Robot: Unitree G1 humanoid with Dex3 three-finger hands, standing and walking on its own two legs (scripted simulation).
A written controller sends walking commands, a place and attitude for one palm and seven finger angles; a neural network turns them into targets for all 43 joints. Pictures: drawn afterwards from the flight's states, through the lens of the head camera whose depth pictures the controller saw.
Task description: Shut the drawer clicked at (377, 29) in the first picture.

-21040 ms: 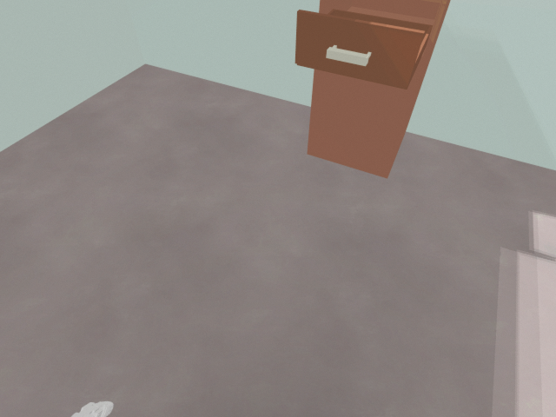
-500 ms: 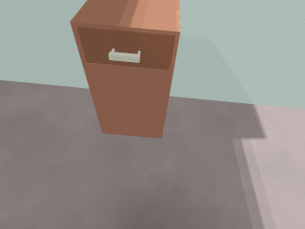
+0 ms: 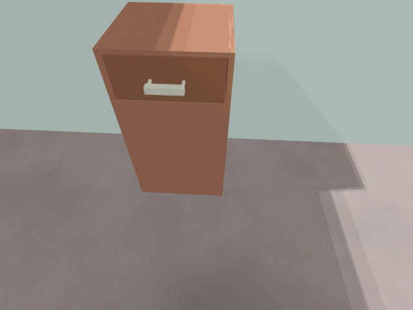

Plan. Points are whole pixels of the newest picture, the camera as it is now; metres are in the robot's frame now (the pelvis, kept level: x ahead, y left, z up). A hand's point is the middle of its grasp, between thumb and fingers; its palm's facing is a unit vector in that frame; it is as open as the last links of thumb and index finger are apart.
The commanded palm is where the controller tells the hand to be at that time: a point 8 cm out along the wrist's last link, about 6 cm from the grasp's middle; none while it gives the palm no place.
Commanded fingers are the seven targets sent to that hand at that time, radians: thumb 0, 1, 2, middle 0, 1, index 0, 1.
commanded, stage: let the arm hang, fingers relaxed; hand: left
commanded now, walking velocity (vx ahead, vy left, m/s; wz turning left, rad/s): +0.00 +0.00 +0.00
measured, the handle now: (165, 85) +0.81 +0.19 -0.02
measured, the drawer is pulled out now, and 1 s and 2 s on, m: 0.00 0.00 0.00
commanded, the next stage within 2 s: look to check the result in 0.22 s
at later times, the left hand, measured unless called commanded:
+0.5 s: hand out of the picture -0.01 +0.15 -0.17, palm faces +0.04 -0.98 -0.18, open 7.4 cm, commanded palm none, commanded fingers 0.00 0.90 0.90 -0.20 -0.30 -0.20 -0.30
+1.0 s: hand out of the picture +0.02 +0.16 -0.17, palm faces +0.03 -0.98 -0.20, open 7.4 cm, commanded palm none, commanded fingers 0.00 0.90 0.90 -0.20 -0.30 -0.20 -0.30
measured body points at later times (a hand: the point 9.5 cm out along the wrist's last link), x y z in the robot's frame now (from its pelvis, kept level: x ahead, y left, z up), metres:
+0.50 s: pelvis +0.01 -0.01 +0.00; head +0.03 -0.01 +0.45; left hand -0.01 +0.21 -0.16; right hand -0.01 -0.21 -0.17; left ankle +0.04 +0.11 -0.74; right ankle -0.01 -0.09 -0.74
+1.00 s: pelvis +0.02 -0.01 +0.00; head +0.04 -0.02 +0.45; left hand +0.02 +0.21 -0.16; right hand +0.01 -0.23 -0.16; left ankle +0.04 +0.11 -0.74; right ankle -0.01 -0.09 -0.74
